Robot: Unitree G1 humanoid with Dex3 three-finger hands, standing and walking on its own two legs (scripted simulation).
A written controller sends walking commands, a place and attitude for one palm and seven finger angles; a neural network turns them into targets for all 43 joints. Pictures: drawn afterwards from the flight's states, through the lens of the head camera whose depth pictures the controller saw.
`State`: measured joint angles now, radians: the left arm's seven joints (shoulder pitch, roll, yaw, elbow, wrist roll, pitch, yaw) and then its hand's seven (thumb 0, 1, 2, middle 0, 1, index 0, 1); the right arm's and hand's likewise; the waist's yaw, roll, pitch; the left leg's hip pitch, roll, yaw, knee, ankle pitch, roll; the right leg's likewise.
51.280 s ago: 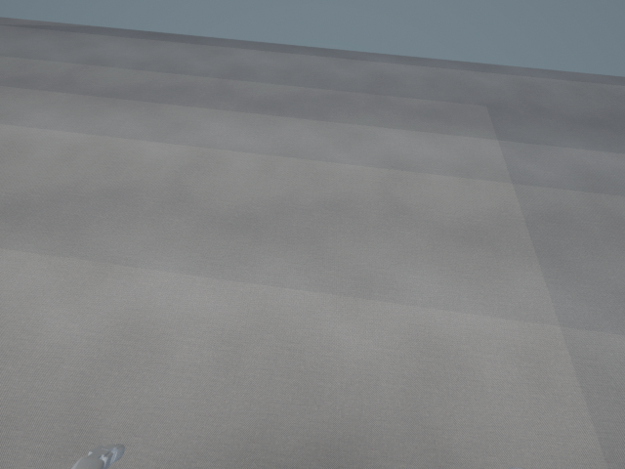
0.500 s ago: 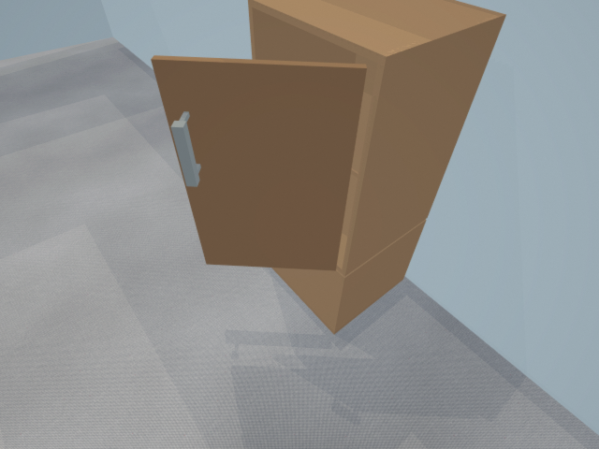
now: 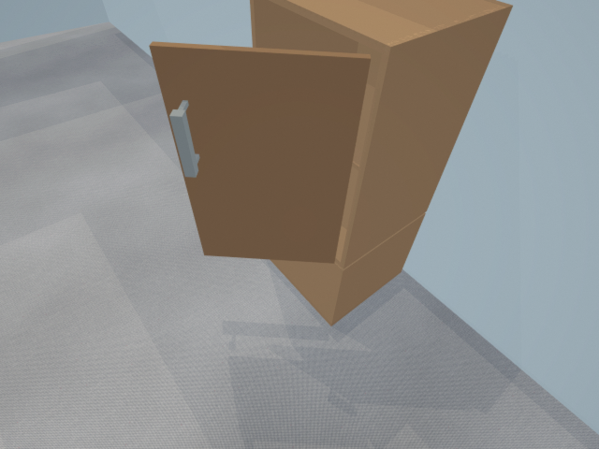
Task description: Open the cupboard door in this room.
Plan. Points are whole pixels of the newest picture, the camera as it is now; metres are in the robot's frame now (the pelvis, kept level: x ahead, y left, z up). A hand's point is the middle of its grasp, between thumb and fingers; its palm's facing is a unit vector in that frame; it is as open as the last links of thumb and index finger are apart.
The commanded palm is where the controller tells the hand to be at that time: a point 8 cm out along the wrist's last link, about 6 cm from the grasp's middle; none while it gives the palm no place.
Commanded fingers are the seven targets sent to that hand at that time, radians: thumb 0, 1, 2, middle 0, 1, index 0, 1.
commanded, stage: look again from close up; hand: left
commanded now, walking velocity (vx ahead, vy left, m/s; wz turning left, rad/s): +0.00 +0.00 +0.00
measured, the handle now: (188, 139) +0.66 +0.26 +0.05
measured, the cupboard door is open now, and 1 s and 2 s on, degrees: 48 48 48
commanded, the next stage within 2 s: shuffle to correct the standing spot in 0.46 s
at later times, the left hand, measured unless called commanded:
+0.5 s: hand out of the picture +0.00 +0.15 -0.17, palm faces +0.03 -0.99 -0.17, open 7.4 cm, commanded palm none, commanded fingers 0.00 0.90 0.90 -0.20 -0.30 -0.20 -0.30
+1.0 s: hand out of the picture +0.05 +0.20 -0.18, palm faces +0.00 -0.99 -0.17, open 7.4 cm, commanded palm none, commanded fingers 0.00 0.90 0.90 -0.20 -0.30 -0.20 -0.30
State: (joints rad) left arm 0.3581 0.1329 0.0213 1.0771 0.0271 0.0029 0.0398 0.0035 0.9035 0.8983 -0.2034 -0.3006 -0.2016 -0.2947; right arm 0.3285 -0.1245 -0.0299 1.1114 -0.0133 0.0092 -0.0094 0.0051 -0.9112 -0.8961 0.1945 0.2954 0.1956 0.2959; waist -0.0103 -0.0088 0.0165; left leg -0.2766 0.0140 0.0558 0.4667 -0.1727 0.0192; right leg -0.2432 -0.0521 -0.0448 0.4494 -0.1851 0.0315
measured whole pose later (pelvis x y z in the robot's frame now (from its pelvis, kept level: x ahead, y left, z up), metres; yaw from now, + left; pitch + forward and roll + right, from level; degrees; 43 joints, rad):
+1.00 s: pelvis +0.07 +0.03 +0.00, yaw -2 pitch +0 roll +0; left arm 0.36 0.14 0.05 1.07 0.04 0.02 0.02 0.01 0.90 0.90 -0.20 -0.30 -0.20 -0.29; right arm 0.41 -0.14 -0.02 1.09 -0.02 -0.02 -0.02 0.00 -0.91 -0.90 0.19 0.30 0.19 0.30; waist -0.02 -0.02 0.00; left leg -0.18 -0.03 0.12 0.45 -0.28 0.08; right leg -0.35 -0.08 -0.07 0.85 -0.44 -0.02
